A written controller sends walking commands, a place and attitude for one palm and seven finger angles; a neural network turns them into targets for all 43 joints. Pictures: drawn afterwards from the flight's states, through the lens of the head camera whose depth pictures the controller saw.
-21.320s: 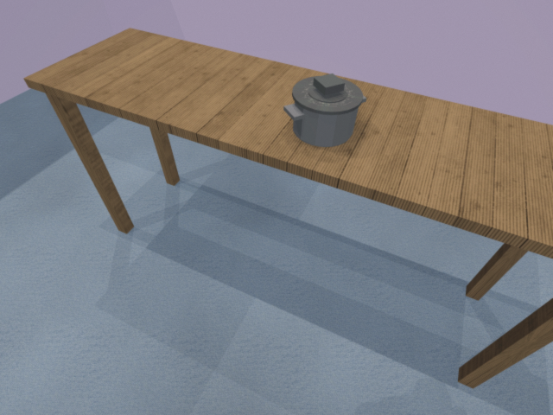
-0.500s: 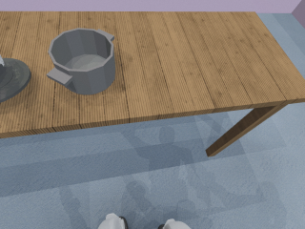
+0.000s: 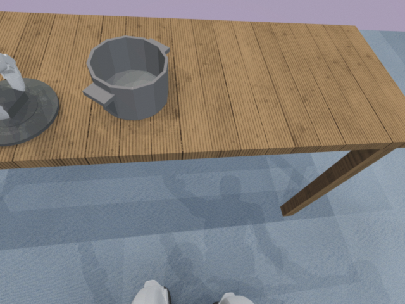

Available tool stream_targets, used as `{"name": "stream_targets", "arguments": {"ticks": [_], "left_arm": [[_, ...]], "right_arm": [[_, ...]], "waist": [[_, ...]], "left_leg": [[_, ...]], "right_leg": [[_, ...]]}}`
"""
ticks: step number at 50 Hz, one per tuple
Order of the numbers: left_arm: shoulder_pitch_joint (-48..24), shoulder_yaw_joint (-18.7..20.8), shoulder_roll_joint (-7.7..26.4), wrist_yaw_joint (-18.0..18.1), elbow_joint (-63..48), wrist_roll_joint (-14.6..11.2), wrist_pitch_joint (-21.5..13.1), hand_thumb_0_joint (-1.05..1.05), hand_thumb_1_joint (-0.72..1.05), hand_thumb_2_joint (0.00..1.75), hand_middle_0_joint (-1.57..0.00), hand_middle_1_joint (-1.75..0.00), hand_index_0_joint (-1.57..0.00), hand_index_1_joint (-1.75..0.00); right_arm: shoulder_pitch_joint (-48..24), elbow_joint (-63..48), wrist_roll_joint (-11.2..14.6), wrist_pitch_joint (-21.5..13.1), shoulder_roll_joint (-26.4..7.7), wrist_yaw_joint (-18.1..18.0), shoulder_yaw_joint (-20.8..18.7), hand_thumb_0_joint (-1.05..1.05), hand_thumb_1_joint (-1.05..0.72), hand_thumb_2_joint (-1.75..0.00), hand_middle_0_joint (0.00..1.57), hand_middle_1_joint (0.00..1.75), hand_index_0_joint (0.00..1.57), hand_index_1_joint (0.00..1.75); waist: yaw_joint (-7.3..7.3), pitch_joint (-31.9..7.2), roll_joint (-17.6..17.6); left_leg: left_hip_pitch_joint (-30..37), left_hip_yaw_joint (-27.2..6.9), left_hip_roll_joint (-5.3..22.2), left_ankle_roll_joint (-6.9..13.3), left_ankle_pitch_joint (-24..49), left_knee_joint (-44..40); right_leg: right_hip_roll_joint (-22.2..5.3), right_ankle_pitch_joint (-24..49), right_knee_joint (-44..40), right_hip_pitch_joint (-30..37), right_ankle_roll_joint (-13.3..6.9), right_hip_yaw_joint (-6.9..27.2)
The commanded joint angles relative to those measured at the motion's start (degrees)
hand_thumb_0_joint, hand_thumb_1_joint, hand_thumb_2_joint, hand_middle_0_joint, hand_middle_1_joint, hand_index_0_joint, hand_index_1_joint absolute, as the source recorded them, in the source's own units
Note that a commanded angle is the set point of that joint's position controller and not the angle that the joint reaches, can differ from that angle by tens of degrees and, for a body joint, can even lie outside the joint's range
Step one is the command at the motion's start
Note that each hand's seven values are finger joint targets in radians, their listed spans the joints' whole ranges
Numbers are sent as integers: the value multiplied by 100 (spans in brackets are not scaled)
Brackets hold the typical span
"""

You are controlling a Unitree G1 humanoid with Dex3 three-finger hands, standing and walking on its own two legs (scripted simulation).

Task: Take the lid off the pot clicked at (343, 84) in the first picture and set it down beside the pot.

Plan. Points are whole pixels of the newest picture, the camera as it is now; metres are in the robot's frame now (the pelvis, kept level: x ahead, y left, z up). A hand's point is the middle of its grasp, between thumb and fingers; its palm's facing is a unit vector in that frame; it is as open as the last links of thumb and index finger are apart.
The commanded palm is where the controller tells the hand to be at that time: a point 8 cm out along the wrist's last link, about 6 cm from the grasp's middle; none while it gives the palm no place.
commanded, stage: open the fingers wide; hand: left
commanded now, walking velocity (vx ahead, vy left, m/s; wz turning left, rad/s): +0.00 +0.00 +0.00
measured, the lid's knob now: (5, 101) +0.51 +0.35 +0.06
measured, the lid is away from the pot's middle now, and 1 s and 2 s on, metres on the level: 0.24 0.24 0.24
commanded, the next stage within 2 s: raise the empty hand in 0.80 s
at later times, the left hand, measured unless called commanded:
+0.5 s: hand out of the picture +0.49 +0.34 +0.10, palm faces -0.44 -0.13 -0.89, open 9.7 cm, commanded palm +0.53 +0.33 +0.16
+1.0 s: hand out of the picture +0.48 +0.34 +0.10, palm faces -0.42 -0.13 -0.90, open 11.0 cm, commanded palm +0.52 +0.33 +0.17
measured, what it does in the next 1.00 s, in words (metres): stands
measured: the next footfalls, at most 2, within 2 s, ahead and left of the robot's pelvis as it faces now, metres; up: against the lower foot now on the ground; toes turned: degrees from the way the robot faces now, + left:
none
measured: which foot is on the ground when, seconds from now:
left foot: down 0.00-1.00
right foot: down 0.00-1.00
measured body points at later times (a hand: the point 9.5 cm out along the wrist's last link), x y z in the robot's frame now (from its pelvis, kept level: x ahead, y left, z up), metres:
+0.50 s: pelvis +0.00 +0.01 +0.00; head +0.11 +0.04 +0.43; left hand +0.50 +0.35 +0.15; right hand -0.02 -0.28 -0.11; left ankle +0.05 +0.07 -0.70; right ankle -0.03 -0.15 -0.70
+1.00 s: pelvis +0.00 +0.01 +0.00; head +0.10 +0.04 +0.43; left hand +0.50 +0.35 +0.16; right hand -0.02 -0.27 -0.11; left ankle +0.05 +0.07 -0.70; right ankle -0.03 -0.15 -0.70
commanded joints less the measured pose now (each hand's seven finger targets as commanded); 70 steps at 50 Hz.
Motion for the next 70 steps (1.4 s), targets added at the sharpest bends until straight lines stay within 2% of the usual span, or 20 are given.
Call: {"name": "stream_targets", "arguments": {"ticks": [1, 3, 5, 7, 12, 14, 17, 19, 22, 23, 32, 35, 36, 45, 50, 54, 59, 65, 68, 70], "left_arm": [[-2892, 159, 1629, 231, -1131, -197, 15, 0, 35, 73, -56, -108, -55, -107], [-2811, 86, 1610, 174, -913, -271, 35, 0, 32, 72, -54, -106, -53, -105], [-3190, 79, 1641, 169, -1350, -315, -3, 0, 29, 71, -52, -105, -51, -104], [-3021, -111, 1337, 174, -1074, -267, 23, 0, 27, 70, -50, -103, -49, -103], [-2732, 81, 1602, 161, -738, -276, 25, 0, 20, 67, -45, -100, -45, -99], [-2776, -152, 1283, 129, -858, -299, 16, 0, 16, 67, -43, -98, -43, -97], [-2889, -64, 1470, 137, -834, -243, 50, 0, 12, 66, -41, -95, -40, -95], [-3052, 150, 1726, 136, -1165, -263, -29, 0, 9, 65, -39, -93, -39, -93], [-2911, -31, 1412, 100, -865, -253, 20, 0, 5, 63, -36, -91, -36, -91], [-2839, 170, 1669, 105, -825, -222, 8, 0, 3, 63, -35, -90, -35, -90], [-2934, 130, 1582, 130, -912, -157, 12, 0, -1, 65, -35, -86, -35, -86], [-3016, 342, 1788, 165, -1256, -108, -17, 0, -2, 65, -35, -86, -35, -86], [-2973, 182, 1515, 148, -1172, -115, -10, 0, -2, 66, -35, -85, -35, -85], [-2936, 155, 1594, 240, -879, -77, 78, 0, -3, 69, -36, -83, -36, -83], [-3471, 309, 1883, 198, -1585, -133, 26, 0, -3, 69, -36, -83, -36, -83], [-3154, -105, 1275, 77, -964, -262, 110, 0, -3, 69, -36, -83, -36, -83], [-3241, -289, 1151, 6, -933, -263, 215, 0, -3, 69, -36, -83, -36, -83], [-3680, 26, 1662, -30, -1306, -219, 237, 0, -3, 69, -36, -83, -36, -83], [-3380, -215, 1341, -112, -714, -276, 319, 0, -3, 69, -36, -83, -36, -83], [-3520, -26, 1678, -88, -945, -203, 314, 0, -3, 69, -36, -83, -36, -83]], "right_arm": [[840, -168, -25, -15, -1238, -87, -417, 0, -90, -90, 20, 30, 20, 30], [797, -195, 21, -32, -1245, -112, -381, 0, -90, -90, 20, 30, 20, 30], [812, -136, -6, -34, -1270, -115, -415, 0, -90, -90, 20, 30, 20, 30], [814, -137, 0, -53, -1241, -101, -414, 0, -90, -90, 20, 30, 20, 30], [773, -180, 38, -17, -1248, -123, -361, 0, -90, -90, 20, 30, 20, 30], [740, -193, 51, -21, -1220, -113, -339, 0, -90, -90, 20, 30, 20, 30], [811, -171, 31, -1, -1261, -92, -376, 0, -90, -90, 20, 30, 20, 30], [842, -157, 8, 5, -1243, -115, -369, 0, -90, -90, 20, 30, 20, 30], [926, -135, 4, 31, -1240, -82, -417, 0, -90, -90, 20, 30, 20, 30], [949, -153, 8, 53, -1251, -84, -412, 0, -90, -90, 20, 30, 20, 30], [1034, -140, -17, 115, -1240, -41, -437, 0, -90, -90, 20, 30, 20, 30], [1073, -160, -58, 150, -1232, -13, -483, 0, -90, -90, 20, 30, 20, 30], [1057, -161, -60, 157, -1213, -6, -490, 0, -90, -90, 20, 30, 20, 30], [981, -224, -11, 115, -1236, -17, -441, 0, -90, -90, 20, 30, 20, 30], [994, -205, -54, 78, -1235, -53, -477, 0, -90, -90, 20, 30, 20, 30], [886, -171, 23, 11, -1219, -55, -404, 0, -90, -90, 20, 30, 20, 30], [838, -200, 28, -17, -1237, -42, -384, 0, -90, -90, 20, 30, 20, 30], [917, -174, 2, -26, -1265, -57, -447, 0, -90, -90, 20, 30, 20, 30], [864, -159, 46, -51, -1269, -46, -410, 0, -90, -90, 20, 30, 20, 30], [843, -177, 34, -40, -1278, -47, -404, 0, -90, -90, 20, 30, 20, 30]], "waist": [[-41, -2369, 1187], [-87, -2206, 841], [-31, -2657, 1161], [-60, -2424, 1183], [-29, -2202, 707], [2, -2239, 816], [-16, -2169, 961], [63, -2611, 1054], [-43, -2463, 966], [-1, -2469, 795], [-2, -2539, 1087], [92, -2973, 1358], [50, -2859, 1286], [6, -2382, 988], [52, -3120, 1484], [2, -2183, 1049], [40, -2210, 986], [56, -2773, 1134], [6, -2050, 799], [104, -2293, 931]], "left_leg": [[3808, -434, -118, -26, 1547, -349], [3438, -367, -166, 11, 1200, -362], [3844, -427, -104, -26, 1561, -370], [3887, -474, -112, -38, 1598, -332], [3310, -349, -182, 9, 1415, -303], [3431, -325, -174, 5, 1619, -296], [3483, -414, -131, -26, 1450, -313], [3706, -417, -129, -13, 1943, -234], [3717, -442, -119, -28, 1922, -215], [3608, -458, -134, -23, 1891, -208], [3852, -523, -94, -68, 2216, -202], [4266, -572, -61, -122, 2739, -167], [4263, -605, -69, -126, 2823, -161], [3794, -545, -106, -57, 1752, -343], [4364, -587, -73, -88, 2111, -346], [3964, -607, -59, -65, 1685, -507], [3846, -529, -114, -43, 1453, -570], [4224, -559, -102, -46, 1789, -574], [3797, -533, -120, -37, 1250, -702], [3842, -475, -143, -32, 1368, -700]], "right_leg": [[323, 753, -576, -993, -298, -191], [303, 748, -570, -835, -279, -170], [299, 855, -507, -842, -282, -167], [318, 747, -519, -1121, -302, -208], [303, 882, -456, -794, -291, -174], [302, 919, -398, -877, -304, -204], [319, 739, -431, -1048, -323, -195], [329, 926, -347, -890, -315, -198], [341, 910, -396, -1094, -296, -212], [348, 916, -374, -994, -297, -215], [375, 877, -371, -1205, -319, -228], [389, 955, -338, -1196, -318, -216], [396, 984, -346, -1287, -331, -249], [358, 629, -447, -1205, -328, -200], [346, 785, -476, -1026, -314, -162], [341, 570, -556, -1212, -327, -258], [330, 590, -576, -1006, -354, -241], [327, 800, -669, -758, -312, -160], [321, 624, -746, -838, -322, -222], [315, 691, -736, -630, -329, -170]]}}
